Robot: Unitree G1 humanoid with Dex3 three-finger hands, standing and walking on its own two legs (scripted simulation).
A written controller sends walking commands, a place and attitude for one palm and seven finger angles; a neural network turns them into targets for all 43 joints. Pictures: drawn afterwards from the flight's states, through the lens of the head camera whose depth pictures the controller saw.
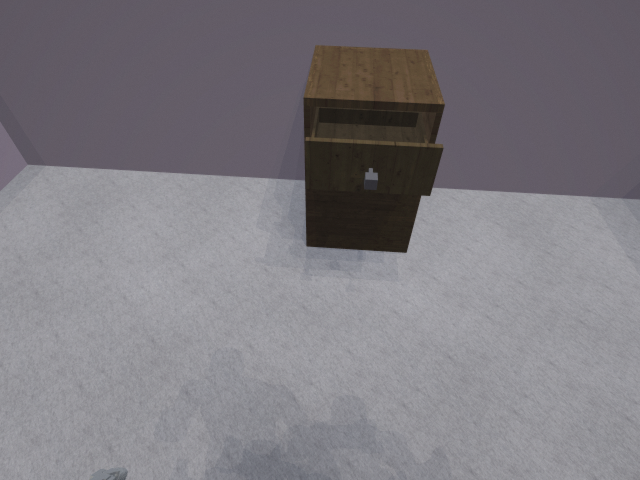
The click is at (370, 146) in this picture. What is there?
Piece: drawer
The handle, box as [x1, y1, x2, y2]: [364, 168, 377, 189]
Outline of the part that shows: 369,168 369,170 365,172 364,188 376,189 377,173 373,173 372,168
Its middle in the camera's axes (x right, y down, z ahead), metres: +0.14 -0.18 +1.12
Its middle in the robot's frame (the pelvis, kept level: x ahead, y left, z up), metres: +0.95 -0.10 -0.20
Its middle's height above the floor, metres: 0.57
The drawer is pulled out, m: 0.19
